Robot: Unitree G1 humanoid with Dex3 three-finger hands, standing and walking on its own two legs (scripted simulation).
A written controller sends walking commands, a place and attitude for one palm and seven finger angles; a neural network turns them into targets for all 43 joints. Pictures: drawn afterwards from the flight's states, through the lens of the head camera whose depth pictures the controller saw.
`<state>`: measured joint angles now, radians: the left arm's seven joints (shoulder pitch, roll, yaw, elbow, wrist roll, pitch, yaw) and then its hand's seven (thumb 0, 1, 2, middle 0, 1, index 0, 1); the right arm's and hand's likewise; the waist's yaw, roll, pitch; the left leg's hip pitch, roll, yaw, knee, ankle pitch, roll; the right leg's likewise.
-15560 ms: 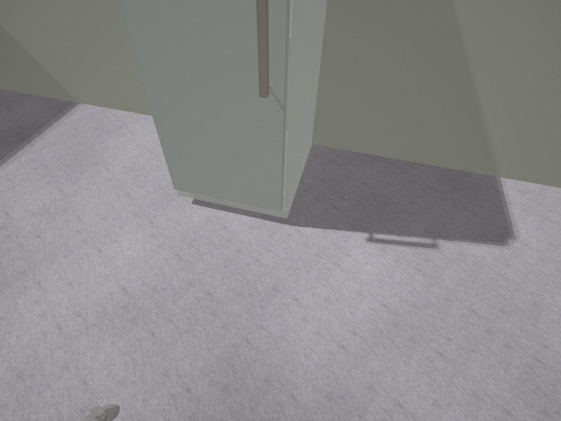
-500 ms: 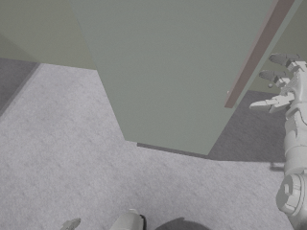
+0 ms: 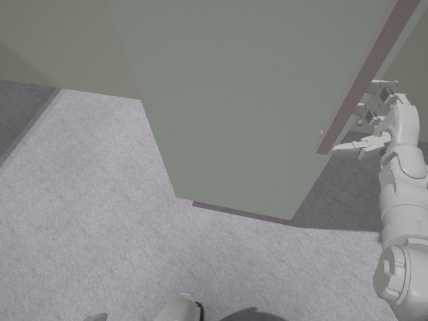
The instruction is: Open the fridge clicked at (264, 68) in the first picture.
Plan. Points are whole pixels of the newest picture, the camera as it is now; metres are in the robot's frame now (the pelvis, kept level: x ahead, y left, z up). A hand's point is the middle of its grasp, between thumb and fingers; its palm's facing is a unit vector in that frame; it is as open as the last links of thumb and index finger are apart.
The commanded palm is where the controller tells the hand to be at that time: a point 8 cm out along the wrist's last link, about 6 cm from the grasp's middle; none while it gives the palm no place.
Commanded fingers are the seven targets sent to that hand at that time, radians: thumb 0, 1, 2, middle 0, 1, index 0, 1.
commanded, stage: feel for the door with the fingertips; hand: right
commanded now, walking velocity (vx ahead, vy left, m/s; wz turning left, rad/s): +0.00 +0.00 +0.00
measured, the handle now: (361, 68) +0.54 -0.17 +0.16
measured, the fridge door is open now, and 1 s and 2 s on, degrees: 0 0 0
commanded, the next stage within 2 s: slide the fingers in behind the handle in 0.50 s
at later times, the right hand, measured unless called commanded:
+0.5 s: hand (366, 113) +0.49 -0.20 +0.11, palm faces +0.04 +1.00 -0.01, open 13.9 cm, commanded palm +0.47 -0.25 +0.11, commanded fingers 0.00 0.50 -0.30 0.30 1.20 0.30 1.20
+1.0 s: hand (359, 116) +0.48 -0.18 +0.11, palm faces +0.03 +1.00 -0.01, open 13.9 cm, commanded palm +0.45 -0.23 +0.11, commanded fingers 0.00 0.50 -0.30 0.30 1.20 0.30 1.20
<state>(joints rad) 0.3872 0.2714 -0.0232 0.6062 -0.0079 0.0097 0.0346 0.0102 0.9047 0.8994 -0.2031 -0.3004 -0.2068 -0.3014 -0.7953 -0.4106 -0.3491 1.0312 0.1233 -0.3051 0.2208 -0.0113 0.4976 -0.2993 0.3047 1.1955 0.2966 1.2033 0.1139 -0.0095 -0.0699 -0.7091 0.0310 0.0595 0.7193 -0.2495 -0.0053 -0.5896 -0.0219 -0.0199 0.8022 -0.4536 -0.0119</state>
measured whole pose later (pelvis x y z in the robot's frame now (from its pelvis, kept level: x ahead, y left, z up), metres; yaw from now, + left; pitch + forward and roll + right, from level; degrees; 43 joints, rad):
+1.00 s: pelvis +0.00 +0.00 +0.00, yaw +1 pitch +15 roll +1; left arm 0.42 0.26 -0.03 0.60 0.00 0.03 0.02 0.01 0.90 0.90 -0.20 -0.30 -0.21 -0.30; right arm -0.84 -0.43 -0.37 1.09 0.11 -0.33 0.21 -0.01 0.50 -0.30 0.31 1.20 0.31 1.21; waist 0.13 -0.02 -0.08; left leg -0.74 0.03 0.05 0.73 -0.24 -0.01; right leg -0.62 -0.02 -0.03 0.82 -0.46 -0.01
